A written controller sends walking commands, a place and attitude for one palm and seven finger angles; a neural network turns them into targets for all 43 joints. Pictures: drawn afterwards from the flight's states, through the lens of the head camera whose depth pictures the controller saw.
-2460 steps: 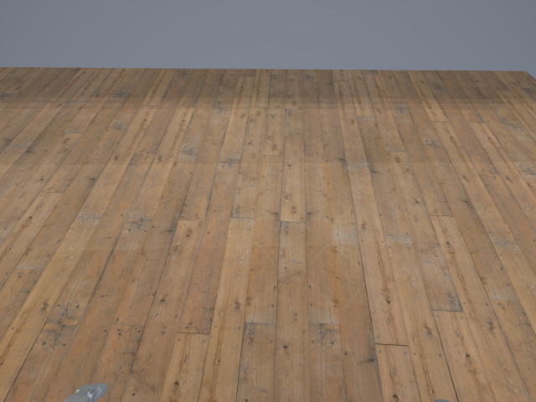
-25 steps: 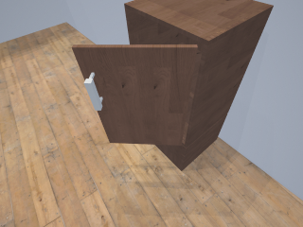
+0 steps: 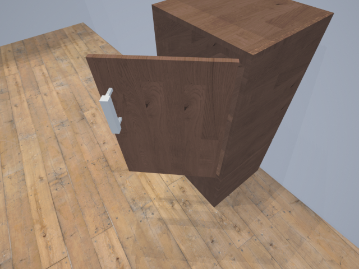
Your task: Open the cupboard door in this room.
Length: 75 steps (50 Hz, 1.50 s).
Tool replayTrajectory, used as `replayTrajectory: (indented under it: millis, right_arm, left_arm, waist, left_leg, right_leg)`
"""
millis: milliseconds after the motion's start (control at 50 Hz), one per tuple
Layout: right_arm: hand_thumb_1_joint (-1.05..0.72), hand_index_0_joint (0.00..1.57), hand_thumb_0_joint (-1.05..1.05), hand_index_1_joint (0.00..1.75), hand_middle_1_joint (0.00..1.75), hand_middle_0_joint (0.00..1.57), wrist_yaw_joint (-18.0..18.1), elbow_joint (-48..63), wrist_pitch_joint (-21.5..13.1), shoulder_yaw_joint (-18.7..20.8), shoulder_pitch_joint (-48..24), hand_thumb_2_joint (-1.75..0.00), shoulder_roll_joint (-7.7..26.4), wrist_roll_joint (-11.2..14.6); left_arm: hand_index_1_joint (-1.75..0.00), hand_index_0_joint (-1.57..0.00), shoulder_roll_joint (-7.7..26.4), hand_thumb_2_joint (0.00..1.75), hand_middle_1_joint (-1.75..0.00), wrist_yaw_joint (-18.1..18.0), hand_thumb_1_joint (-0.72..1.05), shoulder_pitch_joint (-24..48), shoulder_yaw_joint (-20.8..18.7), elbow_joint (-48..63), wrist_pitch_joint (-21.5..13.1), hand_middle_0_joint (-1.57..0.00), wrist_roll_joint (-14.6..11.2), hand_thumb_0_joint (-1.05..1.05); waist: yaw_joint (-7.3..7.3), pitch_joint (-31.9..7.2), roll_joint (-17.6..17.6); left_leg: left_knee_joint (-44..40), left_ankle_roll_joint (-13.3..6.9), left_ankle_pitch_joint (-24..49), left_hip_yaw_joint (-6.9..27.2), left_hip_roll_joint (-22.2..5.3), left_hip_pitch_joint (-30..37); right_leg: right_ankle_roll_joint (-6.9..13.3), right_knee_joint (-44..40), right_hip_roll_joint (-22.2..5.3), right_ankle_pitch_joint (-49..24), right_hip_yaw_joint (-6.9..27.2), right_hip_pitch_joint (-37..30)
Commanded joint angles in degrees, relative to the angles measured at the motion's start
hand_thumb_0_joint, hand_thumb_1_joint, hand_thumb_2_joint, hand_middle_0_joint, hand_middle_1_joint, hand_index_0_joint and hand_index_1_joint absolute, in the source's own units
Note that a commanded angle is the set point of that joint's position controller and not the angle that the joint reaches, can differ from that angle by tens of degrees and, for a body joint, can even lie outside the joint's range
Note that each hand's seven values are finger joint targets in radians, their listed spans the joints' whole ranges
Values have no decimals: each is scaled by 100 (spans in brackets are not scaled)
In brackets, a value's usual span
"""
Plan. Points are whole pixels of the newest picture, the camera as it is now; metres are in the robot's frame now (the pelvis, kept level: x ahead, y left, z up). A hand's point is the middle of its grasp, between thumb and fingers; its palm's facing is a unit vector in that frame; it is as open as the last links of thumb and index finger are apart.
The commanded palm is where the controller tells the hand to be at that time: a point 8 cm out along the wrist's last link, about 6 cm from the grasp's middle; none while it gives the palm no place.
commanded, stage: come to a stop and stand still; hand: left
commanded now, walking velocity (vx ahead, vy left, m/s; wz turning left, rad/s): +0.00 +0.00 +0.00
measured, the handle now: (113, 111) +0.55 +0.25 +0.00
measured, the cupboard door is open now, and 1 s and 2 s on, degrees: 46 46 46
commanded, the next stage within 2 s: look again from close up in 0.12 s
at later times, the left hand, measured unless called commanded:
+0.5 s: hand out of the picture -0.01 +0.17 -0.17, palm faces +0.05 -0.98 -0.20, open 7.3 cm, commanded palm none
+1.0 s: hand out of the picture +0.12 +0.22 -0.07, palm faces +0.27 -0.94 -0.21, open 7.4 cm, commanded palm +0.09 +0.25 -0.06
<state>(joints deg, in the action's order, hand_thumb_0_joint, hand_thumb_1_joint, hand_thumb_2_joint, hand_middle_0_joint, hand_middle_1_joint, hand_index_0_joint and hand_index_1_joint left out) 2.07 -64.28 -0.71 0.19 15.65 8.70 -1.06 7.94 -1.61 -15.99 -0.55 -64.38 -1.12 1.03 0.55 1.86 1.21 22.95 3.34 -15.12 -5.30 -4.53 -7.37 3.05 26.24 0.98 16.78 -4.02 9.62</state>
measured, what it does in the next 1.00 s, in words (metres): stands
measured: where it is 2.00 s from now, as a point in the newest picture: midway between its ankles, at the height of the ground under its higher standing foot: outside the picture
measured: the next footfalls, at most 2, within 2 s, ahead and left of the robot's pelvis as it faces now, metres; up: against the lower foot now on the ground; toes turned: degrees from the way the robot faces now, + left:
none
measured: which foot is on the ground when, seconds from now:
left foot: down 0.00-1.00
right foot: down 0.00-1.00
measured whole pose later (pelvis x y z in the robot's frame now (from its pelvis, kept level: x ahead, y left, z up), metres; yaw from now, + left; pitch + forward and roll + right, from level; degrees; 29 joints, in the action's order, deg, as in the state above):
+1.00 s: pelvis -0.02 +0.02 -0.01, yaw +2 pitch +0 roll +0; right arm 5.0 -53.2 -12.8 0.9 18.7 13.7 2.2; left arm 10.4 -5.2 -25.8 -1.2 -19.0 -3.5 -8.6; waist -0.1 -0.3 3.2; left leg 29.6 1.4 -17.0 -2.8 -2.5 -12.9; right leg 1.2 30.6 -1.4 17.8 -5.5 13.4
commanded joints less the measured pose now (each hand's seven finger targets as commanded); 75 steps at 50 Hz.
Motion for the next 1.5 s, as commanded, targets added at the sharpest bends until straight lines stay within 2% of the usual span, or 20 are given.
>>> replayTrajectory:
  millis: [0, 800, 820, 840, 860, 880, 900, 920, 960, 980, 1000, 1040, 1080, 1140, 1180, 1260, 1320, 1400, 1440, 1480]
  right_arm:
    - [-90, 20, 0, 30, 30, 20, 35, 63, -75, 59, 466, -90, 373, 17]
    - [-90, 20, 0, 30, 30, 20, 30, -101, -92, 49, 582, -90, 245, 18]
    - [-90, 20, 0, 30, 30, 20, -42, 334, -124, 118, -308, -90, 534, 93]
    - [-90, 20, 0, 30, 30, 20, 233, 2293, -1053, 66, -82, -90, 1650, 315]
    - [-90, 20, 0, 30, 30, 20, 400, 1991, -1470, 32, -495, -90, 1101, 222]
    - [-90, 20, 0, 30, 30, 20, 394, 1705, -1593, 140, -529, -90, 1175, 313]
    - [-90, 20, 0, 30, 30, 20, 359, 1667, -1598, 164, -372, -90, 876, 388]
    - [-90, 20, 0, 30, 30, 20, 374, 2074, -1679, 176, -440, -90, 1082, 473]
    - [-90, 20, 0, 30, 30, 20, 408, 2281, -1898, 319, -419, -90, 1323, 328]
    - [-90, 20, 0, 30, 30, 20, 353, 2492, -1938, 338, -377, -90, 1336, 288]
    - [-90, 20, 0, 30, 30, 20, 293, 2659, -1948, 351, -360, -90, 1294, 232]
    - [-90, 20, 0, 30, 30, 20, 148, 3028, -2000, 451, -591, -90, 1261, 187]
    - [-90, 20, 0, 30, 30, 20, -83, 3367, -1928, 557, -710, -90, 1278, 206]
    - [-90, 20, 0, 30, 30, 20, -270, 3806, -1778, 603, -927, -90, 1293, 181]
    - [-90, 20, 0, 30, 30, 20, -270, 4051, -1583, 601, -977, -90, 1284, 181]
    - [-90, 20, 0, 30, 30, 20, -173, 4488, -1469, 487, -869, -90, 1179, 194]
    - [-90, 20, 0, 30, 30, 20, -25, 4392, -1509, 359, -642, -90, 1191, 172]
    - [-90, 20, 0, 30, 30, 20, 138, 4148, -1636, 222, -495, -90, 1358, 243]
    - [-90, 20, 0, 30, 30, 20, 191, 4124, -1642, 204, -456, -90, 1397, 300]
    - [-90, 20, 0, 30, 30, 20, 211, 4171, -1563, 201, -549, -90, 1420, 360]
  left_arm:
    - [-30, -20, 638, 90, -30, -64, 90, -334, -91, 152, -100, -20, -28, 0]
    - [-30, -20, 519, 90, -30, -64, 90, -445, -69, 94, -101, -20, -29, 0]
    - [-30, -20, 728, 90, -30, -287, 90, -1013, -82, -162, -190, -20, 11, 0]
    - [-32, -20, 1761, 89, -32, -55, 88, 3479, -161, 8544, -1547, -20, -1291, 0]
    - [-33, -20, 1477, 88, -33, -315, 85, 1122, -407, 6893, -1203, -20, -786, 0]
    - [-34, -21, 1190, 87, -34, -592, 83, 948, -285, 6434, -898, -21, -879, 0]
    - [-36, -21, -108, 86, -36, -568, 81, -673, 326, 5084, -294, -21, -880, 0]
    - [-37, -21, -206, 85, -37, -373, 78, 123, 520, 6226, -457, -21, -1161, 0]
    - [-40, -21, 226, 83, -40, -135, 74, 39, 160, 6309, -1048, -21, -1143, 0]
    - [-42, -21, 177, 82, -42, -1, 71, -143, 79, 5876, -1238, -21, -1097, 0]
    - [-43, -22, -16, 81, -43, 195, 69, -283, 96, 5504, -1486, -22, -1104, 0]
    - [-47, -22, -138, 79, -47, 748, 64, -1488, -160, 4927, -2147, -22, -1293, 0]
    - [-50, -22, 306, 77, -50, 1432, 60, -2360, -814, 4720, -2760, -22, -1451, 0]
    - [-54, -23, 879, 74, -54, 2259, 53, -1785, -1273, 5251, -3581, -23, -1424, 0]
    - [-57, -23, 1169, 72, -57, 2262, 48, -1364, -1467, 5744, -3503, -23, -1405, 0]
    - [-63, -24, 1004, 68, -63, 1875, 39, 61, -1175, 7638, -3480, -24, -1576, 0]
    - [-68, -24, 883, 65, -68, 1793, 32, 849, -714, 8558, -3625, -24, -1551, 0]
    - [-74, -25, 991, 61, -74, 2173, 22, 1077, -385, 8071, -3247, -25, -1531, 0]
    - [-76, -25, 1137, 59, -76, 2358, 18, 749, -539, 7405, -2690, -25, -1488, 0]
    - [-80, -25, 1408, 57, -80, 2472, 13, 274, -1017, 6741, -2018, -25, -1550, 0]
  waist:
    - [-59, 48, -202]
    - [-18, 218, -189]
    - [286, 296, -484]
    - [-576, -2528, 614]
    - [-25, -2509, 1577]
    - [-145, -1818, 1402]
    - [-216, -943, 358]
    - [-268, -312, -294]
    - [-430, -318, -1136]
    - [-419, -50, -1142]
    - [-363, 10, -1621]
    - [95, -116, -2077]
    - [501, -713, -1429]
    - [448, -1403, -569]
    - [505, -1505, 55]
    - [118, -1972, 710]
    - [-330, -2076, 614]
    - [-581, -1795, 471]
    - [-511, -1767, 146]
    - [-231, -1760, 24]
  left_leg:
    - [-179, -318, 1226, 199, -239, 46]
    - [-362, -358, 1029, 323, -227, -66]
    - [1269, -179, 471, -33, -198, -809]
    - [237, -541, 1280, 207, 402, 617]
    - [144, -610, 2121, 47, 391, 832]
    - [277, -449, 1691, 162, 326, 336]
    - [225, -506, 1545, 314, 186, -198]
    - [343, -542, 1310, 442, 201, -424]
    - [799, -588, 719, 420, 340, -709]
    - [1016, -561, 459, 444, 444, -1062]
    - [1197, -501, 182, 483, 492, -1468]
    - [1571, -380, -110, 473, 529, -2312]
    - [1974, -261, 233, 375, 645, -2648]
    - [2673, -253, 531, 232, 685, -3122]
    - [2857, -315, 358, 180, 676, -3260]
    - [3115, -421, -104, 351, 541, -3069]
    - [3356, -492, -416, 622, 403, -3004]
    - [3409, -505, -898, 815, 339, -3268]
    - [3270, -494, -1111, 859, 357, -3466]
    - [3051, -458, -1168, 873, 408, -3568]
  right_leg:
    - [-33, -446, -740, -2394, 653, -14]
    - [-50, -656, -732, -1600, 546, 32]
    - [-474, -569, -1262, -4744, 1178, -16]
    - [-182, -2, -763, -3508, 824, -707]
    - [-41, 179, -374, -2473, 585, -703]
    - [-99, 37, -346, -1558, 297, -163]
    - [-173, 1, -288, -1407, 129, 191]
    - [-283, 47, -294, -1364, 75, 535]
    - [-392, 61, -277, -615, 13, 1287]
    - [-379, 181, -284, -184, 17, 1667]
    - [-387, 342, -273, 260, -5, 2005]
    - [-337, 825, -272, 552, 76, 2124]
    - [-206, 1454, -318, -371, 246, 1677]
    - [-112, 2349, -368, -1319, 295, 1865]
    - [-74, 2569, -331, -886, 374, 2167]
    - [-123, 2737, -207, -42, 303, 2852]
    - [-149, 2747, -115, 445, 307, 3375]
    - [-160, 2680, -31, 932, 221, 3668]
    - [-195, 2545, -26, 1132, 195, 3538]
    - [-184, 2460, -18, 1235, 123, 3274]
